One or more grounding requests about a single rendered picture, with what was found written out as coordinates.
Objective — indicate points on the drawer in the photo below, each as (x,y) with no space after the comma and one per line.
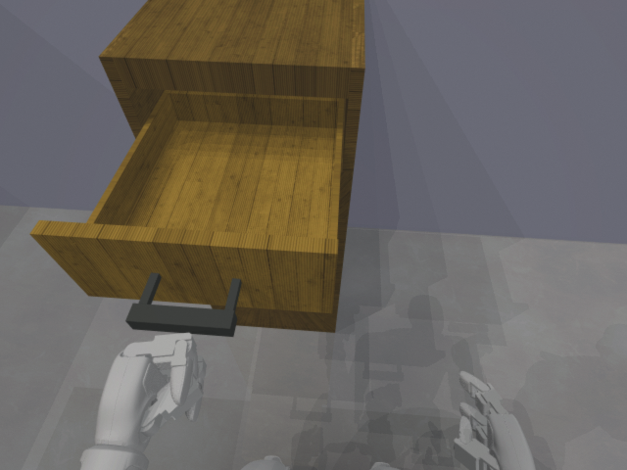
(217,186)

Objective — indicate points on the robot right hand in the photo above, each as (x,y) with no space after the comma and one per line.
(498,435)

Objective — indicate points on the cabinet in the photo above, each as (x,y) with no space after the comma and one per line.
(307,48)

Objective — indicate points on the left robot forearm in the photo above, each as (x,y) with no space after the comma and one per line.
(105,457)

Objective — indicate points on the handle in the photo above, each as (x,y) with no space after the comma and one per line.
(182,319)

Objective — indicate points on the robot left hand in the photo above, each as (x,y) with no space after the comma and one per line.
(166,369)

